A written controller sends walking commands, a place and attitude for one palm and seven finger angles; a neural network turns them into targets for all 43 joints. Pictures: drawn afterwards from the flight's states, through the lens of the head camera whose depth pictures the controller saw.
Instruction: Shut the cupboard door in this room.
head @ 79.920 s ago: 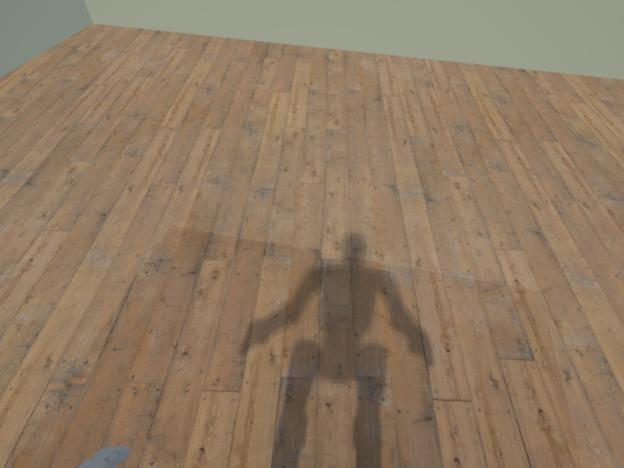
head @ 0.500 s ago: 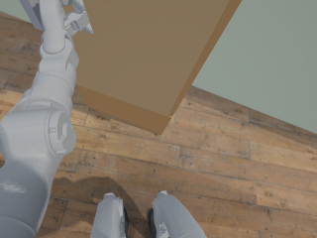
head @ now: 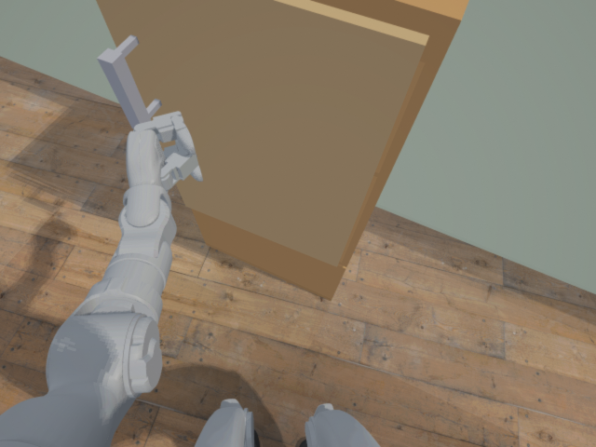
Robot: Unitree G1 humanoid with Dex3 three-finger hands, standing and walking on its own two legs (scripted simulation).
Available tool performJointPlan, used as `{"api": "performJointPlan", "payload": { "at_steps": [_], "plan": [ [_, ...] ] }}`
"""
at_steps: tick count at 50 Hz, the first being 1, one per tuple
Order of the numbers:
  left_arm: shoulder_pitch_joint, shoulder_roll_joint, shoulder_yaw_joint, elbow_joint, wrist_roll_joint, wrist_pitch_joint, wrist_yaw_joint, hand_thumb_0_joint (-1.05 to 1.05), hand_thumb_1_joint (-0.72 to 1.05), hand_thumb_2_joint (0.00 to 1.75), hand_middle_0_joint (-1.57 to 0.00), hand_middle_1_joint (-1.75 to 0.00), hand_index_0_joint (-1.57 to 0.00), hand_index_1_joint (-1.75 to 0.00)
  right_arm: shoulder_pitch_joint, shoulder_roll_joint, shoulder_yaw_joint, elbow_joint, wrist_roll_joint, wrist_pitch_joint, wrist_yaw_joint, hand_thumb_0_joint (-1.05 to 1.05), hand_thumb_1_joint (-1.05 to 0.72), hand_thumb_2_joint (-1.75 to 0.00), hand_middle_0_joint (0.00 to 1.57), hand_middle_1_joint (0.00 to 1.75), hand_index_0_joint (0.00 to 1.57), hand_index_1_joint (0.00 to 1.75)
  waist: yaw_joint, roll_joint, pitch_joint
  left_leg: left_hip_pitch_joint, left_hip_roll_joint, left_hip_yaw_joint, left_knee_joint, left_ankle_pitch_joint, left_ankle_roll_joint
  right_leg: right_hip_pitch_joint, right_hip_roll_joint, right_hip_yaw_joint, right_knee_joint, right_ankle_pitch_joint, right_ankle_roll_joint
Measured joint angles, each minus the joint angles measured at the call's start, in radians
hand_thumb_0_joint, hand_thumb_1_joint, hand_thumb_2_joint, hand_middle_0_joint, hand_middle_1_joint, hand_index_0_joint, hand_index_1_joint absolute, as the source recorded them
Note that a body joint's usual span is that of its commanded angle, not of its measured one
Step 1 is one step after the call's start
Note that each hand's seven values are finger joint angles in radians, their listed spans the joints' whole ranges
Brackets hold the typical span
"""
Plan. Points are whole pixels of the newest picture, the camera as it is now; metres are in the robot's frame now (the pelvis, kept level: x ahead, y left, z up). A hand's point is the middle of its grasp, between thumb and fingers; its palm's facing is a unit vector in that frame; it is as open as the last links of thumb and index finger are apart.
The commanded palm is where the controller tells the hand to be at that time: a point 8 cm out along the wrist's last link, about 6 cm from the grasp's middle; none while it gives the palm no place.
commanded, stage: pull the fist back off the door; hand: left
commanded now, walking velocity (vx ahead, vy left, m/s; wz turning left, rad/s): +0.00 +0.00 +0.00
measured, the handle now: (136, 85) +0.63 +0.20 +0.06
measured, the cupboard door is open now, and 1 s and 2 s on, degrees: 2 2 2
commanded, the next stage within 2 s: draw the hand back to the body in 0.20 s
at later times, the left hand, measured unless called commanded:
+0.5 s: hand (173, 177) +0.44 +0.12 +0.09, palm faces +0.09 -1.00 -0.03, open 3.1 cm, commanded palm +0.39 +0.16 +0.09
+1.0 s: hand (42, 279) +0.29 +0.20 +0.15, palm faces +0.10 -0.98 -0.19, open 3.1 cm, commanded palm +0.26 +0.25 +0.18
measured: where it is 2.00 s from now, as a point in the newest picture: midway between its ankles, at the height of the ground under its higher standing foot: outside the picture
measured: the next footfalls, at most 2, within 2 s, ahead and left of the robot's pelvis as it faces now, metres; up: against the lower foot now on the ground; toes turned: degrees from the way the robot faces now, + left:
none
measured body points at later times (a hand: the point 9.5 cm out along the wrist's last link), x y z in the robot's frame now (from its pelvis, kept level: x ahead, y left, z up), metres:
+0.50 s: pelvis -0.02 +0.01 +0.01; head +0.06 +0.00 +0.45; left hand +0.43 +0.17 +0.09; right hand +0.02 -0.23 -0.12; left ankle +0.02 +0.10 -0.66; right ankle -0.03 -0.07 -0.66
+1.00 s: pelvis -0.01 +0.03 +0.07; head -0.01 +0.02 +0.52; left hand +0.28 +0.25 +0.17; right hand +0.18 -0.21 -0.01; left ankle +0.02 +0.10 -0.66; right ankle -0.03 -0.07 -0.66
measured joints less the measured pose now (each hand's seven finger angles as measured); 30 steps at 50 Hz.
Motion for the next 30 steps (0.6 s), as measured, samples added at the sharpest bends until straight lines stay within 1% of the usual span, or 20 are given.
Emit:
{"api": "performJointPlan", "payload": {
  "at_steps": [3,5,9,11,13,15,17,19,21,22,25,27,30],
  "plan": [
    [0.080,-0.049,-0.032,-0.065,-0.027,-0.014,0.000,0.02,0.90,0.90,-1.29,-1.50,-1.30,-1.50,-0.035,-0.013,-0.014,-0.005,0.007,-0.003,-0.010,0.00,-0.91,-0.90,0.20,0.30,0.20,0.30,0.017,-0.006,0.005,0.021,-0.004,-0.004,-0.008,0.004,0.001,0.023,-0.003,-0.004,-0.009,0.002,-0.001],
    [0.124,-0.077,-0.060,-0.113,-0.030,-0.038,0.014,0.02,0.90,0.90,-1.29,-1.50,-1.30,-1.50,-0.062,-0.019,-0.023,-0.007,0.008,-0.011,-0.017,0.00,-0.91,-0.90,0.20,0.30,0.20,0.30,0.026,-0.006,0.009,0.030,-0.006,-0.007,-0.006,0.004,0.003,0.035,-0.005,-0.006,-0.009,0.002,-0.001],
    [0.157,-0.112,-0.110,-0.166,-0.007,-0.087,0.044,0.02,0.90,0.90,-1.30,-1.50,-1.30,-1.50,-0.118,-0.019,-0.031,0.000,0.008,-0.021,-0.024,0.00,-0.91,-0.90,0.19,0.30,0.19,0.30,0.037,-0.004,0.004,0.038,-0.010,-0.005,0.009,0.001,0.006,0.044,-0.009,-0.006,0.006,-0.003,0.003],
    [0.136,-0.116,-0.123,-0.142,0.011,-0.092,0.056,0.02,0.90,0.90,-1.30,-1.50,-1.30,-1.50,-0.141,-0.013,-0.026,0.004,0.008,-0.019,-0.028,0.00,-0.91,-0.90,0.19,0.30,0.19,0.30,0.039,-0.003,-0.001,0.039,-0.012,-0.003,0.016,0.000,0.008,0.043,-0.012,-0.006,0.016,-0.006,0.005],
    [0.095,-0.112,-0.124,-0.090,0.027,-0.078,0.067,0.02,0.89,0.90,-1.30,-1.50,-1.30,-1.50,-0.159,-0.004,-0.017,0.005,0.010,-0.013,-0.031,0.00,-0.91,-0.90,0.19,0.30,0.19,0.30,0.036,-0.002,-0.004,0.037,-0.014,-0.002,0.021,0.003,0.010,0.040,-0.014,-0.005,0.025,-0.006,0.007],
    [0.051,-0.102,-0.108,-0.032,0.032,-0.051,0.076,0.02,0.89,0.90,-1.30,-1.50,-1.30,-1.50,-0.170,0.007,-0.004,0.000,0.011,-0.006,-0.034,0.00,-0.91,-0.90,0.19,0.30,0.19,0.30,0.030,-0.001,-0.003,0.033,-0.015,0.000,0.022,0.008,0.012,0.035,-0.015,-0.004,0.029,-0.002,0.009],
    [0.020,-0.091,-0.082,0.009,0.025,-0.031,0.083,0.02,0.89,0.90,-1.30,-1.50,-1.30,-1.50,-0.170,0.019,0.009,-0.007,0.012,-0.003,-0.038,0.00,-0.91,-0.90,0.19,0.30,0.20,0.30,0.022,0.000,0.000,0.028,-0.014,0.003,0.021,0.015,0.013,0.027,-0.016,-0.002,0.030,0.004,0.010],
    [0.016,-0.081,-0.050,0.010,0.013,-0.025,0.081,0.02,0.89,0.90,-1.30,-1.50,-1.30,-1.50,-0.159,0.030,0.018,-0.014,0.011,-0.001,-0.039,0.00,-0.91,-0.90,0.20,0.30,0.20,0.30,0.019,-0.001,0.004,0.025,-0.012,0.009,0.016,0.021,0.014,0.021,-0.014,0.004,0.029,0.012,0.011],
    [0.052,-0.074,-0.026,-0.041,0.002,-0.037,0.072,0.02,0.89,0.90,-1.30,-1.50,-1.30,-1.50,-0.138,0.037,0.022,-0.020,0.012,0.001,-0.040,0.00,-0.91,-0.90,0.20,0.30,0.20,0.30,0.022,0.000,0.006,0.033,-0.008,0.019,0.007,0.025,0.015,0.024,-0.012,0.014,0.023,0.018,0.012],
    [0.082,-0.071,-0.025,-0.081,-0.003,-0.046,0.066,0.02,0.89,0.90,-1.30,-1.50,-1.30,-1.50,-0.125,0.038,0.022,-0.021,0.013,0.002,-0.040,0.00,-0.91,-0.90,0.20,0.30,0.20,0.30,0.026,0.002,0.007,0.042,-0.007,0.023,0.000,0.027,0.016,0.031,-0.011,0.020,0.018,0.021,0.013],
    [0.193,-0.065,-0.050,-0.209,-0.017,-0.054,0.041,0.02,0.89,0.90,-1.29,-1.50,-1.30,-1.50,-0.083,0.035,0.018,-0.017,0.025,0.010,-0.040,0.01,-0.91,-0.90,0.20,0.30,0.20,0.30,0.046,0.015,0.009,0.091,-0.003,0.034,-0.028,0.029,0.020,0.077,-0.007,0.034,-0.012,0.030,0.017],
    [0.266,-0.065,-0.075,-0.278,-0.032,-0.029,0.019,0.02,0.90,0.90,-1.29,-1.50,-1.30,-1.50,-0.059,0.031,0.017,-0.011,0.038,0.021,-0.044,0.01,-0.91,-0.90,0.20,0.30,0.20,0.30,0.062,0.022,0.010,0.141,-0.003,0.039,-0.058,0.034,0.023,0.125,-0.007,0.041,-0.043,0.038,0.021],
    [0.361,-0.071,-0.102,-0.362,-0.071,0.044,-0.011,0.02,0.90,0.90,-1.29,-1.50,-1.30,-1.50,-0.037,0.024,0.022,-0.011,0.061,0.032,-0.061,0.01,-0.91,-0.90,0.20,0.30,0.20,0.30,0.079,0.023,0.016,0.226,-0.005,0.039,-0.116,0.050,0.026,0.212,-0.008,0.047,-0.107,0.057,0.024]
  ]
}}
